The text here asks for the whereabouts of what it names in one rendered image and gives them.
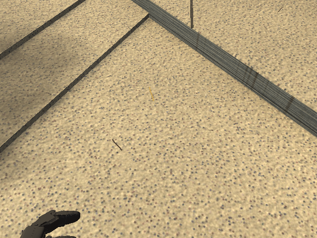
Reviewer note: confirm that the left robot hand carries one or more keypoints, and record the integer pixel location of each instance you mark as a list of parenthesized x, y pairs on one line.
[(50, 221)]

